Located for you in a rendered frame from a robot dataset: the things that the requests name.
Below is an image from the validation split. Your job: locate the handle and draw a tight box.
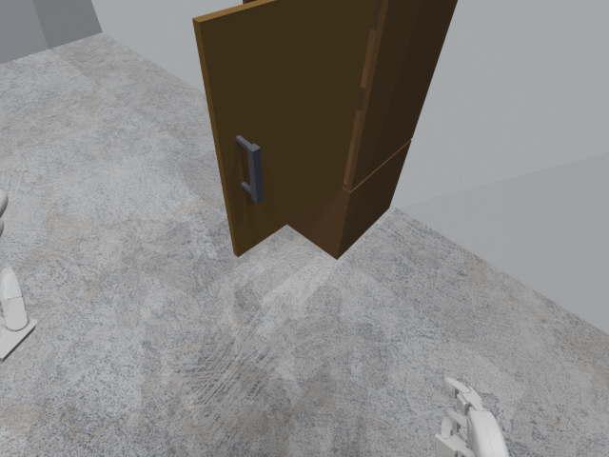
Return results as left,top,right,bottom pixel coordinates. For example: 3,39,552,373
235,135,264,203

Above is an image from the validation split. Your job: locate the cupboard door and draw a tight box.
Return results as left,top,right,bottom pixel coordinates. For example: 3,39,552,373
192,0,375,257

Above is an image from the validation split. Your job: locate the right robot hand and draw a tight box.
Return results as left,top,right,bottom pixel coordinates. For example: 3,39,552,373
435,376,509,457

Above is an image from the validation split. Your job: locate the left robot hand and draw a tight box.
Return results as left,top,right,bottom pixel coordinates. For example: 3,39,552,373
0,189,37,364

